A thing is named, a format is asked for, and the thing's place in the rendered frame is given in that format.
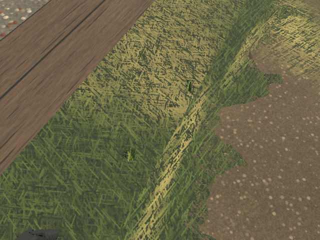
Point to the left robot hand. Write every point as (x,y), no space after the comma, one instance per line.
(42,234)

